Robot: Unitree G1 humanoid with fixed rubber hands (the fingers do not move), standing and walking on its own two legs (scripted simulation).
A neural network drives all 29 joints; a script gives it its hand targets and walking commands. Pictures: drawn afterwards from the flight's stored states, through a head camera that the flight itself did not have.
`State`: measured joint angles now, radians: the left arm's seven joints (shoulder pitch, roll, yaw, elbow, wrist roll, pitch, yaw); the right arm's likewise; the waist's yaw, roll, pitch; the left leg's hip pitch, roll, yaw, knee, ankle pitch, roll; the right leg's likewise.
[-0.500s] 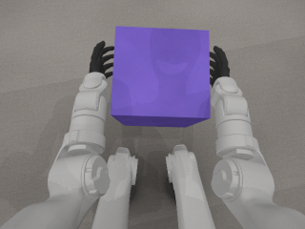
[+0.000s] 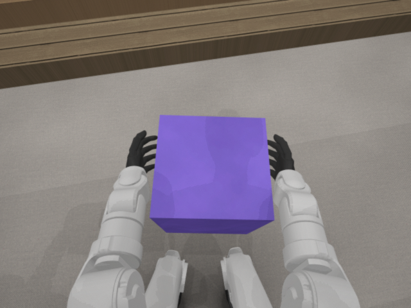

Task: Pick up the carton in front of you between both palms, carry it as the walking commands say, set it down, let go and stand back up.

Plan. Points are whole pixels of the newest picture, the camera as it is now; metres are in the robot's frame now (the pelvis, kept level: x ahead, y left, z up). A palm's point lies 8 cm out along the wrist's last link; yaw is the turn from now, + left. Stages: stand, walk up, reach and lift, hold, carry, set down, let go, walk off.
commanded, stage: reach and lift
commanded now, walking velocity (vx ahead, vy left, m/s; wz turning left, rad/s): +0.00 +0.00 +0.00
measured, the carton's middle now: (209, 182) +0.39 -0.02 -0.11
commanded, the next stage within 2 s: hold in 1.68 s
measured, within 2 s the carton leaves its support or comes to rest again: neither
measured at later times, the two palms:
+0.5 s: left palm (103, 155) +0.36 +0.14 +0.11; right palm (313, 158) +0.35 -0.16 +0.11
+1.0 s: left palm (79, 149) +0.34 +0.15 +0.17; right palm (336, 151) +0.33 -0.16 +0.17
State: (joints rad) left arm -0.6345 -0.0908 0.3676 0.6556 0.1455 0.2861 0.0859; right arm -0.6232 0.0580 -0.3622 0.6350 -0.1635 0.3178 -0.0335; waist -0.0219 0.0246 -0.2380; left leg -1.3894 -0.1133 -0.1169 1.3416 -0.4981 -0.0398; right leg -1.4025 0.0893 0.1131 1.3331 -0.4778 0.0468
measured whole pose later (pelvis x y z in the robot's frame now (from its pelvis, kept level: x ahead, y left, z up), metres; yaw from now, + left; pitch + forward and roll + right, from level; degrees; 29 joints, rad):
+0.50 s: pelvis +0.05 +0.00 +0.13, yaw +0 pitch +11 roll +0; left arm -0.28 -0.15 0.28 0.50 0.17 0.36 0.06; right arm -0.27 0.12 -0.27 0.49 -0.18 0.39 -0.03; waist -0.01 0.01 -0.16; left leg -0.55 -0.07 -0.14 0.69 -0.33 -0.01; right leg -0.56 0.06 0.14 0.69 -0.31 0.02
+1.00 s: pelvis +0.04 +0.00 +0.15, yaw -1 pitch -4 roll +0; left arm -0.33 -0.16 0.32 0.40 0.29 0.60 -0.01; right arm -0.32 0.16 -0.30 0.39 -0.29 0.62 0.01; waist 0.00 0.00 0.00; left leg -0.18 -0.05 -0.14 0.48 -0.23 -0.01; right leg -0.20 0.05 0.14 0.48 -0.22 0.02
